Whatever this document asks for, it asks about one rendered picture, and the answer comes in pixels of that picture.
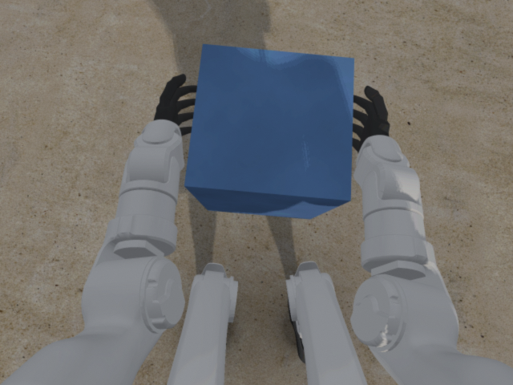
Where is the robot left upper arm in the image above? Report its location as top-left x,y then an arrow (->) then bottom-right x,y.
0,256 -> 185,385

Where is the robot left thigh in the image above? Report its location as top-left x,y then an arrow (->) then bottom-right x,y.
167,270 -> 238,385

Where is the robot right upper arm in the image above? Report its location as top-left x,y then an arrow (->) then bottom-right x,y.
350,274 -> 513,385

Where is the left robot shin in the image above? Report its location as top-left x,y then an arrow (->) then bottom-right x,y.
189,263 -> 227,299

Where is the robot right forearm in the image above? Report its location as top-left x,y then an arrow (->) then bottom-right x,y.
353,135 -> 459,328

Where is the carton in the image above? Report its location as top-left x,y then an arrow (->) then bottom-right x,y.
184,44 -> 354,219

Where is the robot right hand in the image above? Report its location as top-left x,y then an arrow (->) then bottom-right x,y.
352,86 -> 390,152

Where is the robot left hand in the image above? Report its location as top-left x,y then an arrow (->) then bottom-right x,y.
154,74 -> 197,136

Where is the robot left forearm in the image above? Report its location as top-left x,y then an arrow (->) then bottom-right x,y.
81,120 -> 184,321

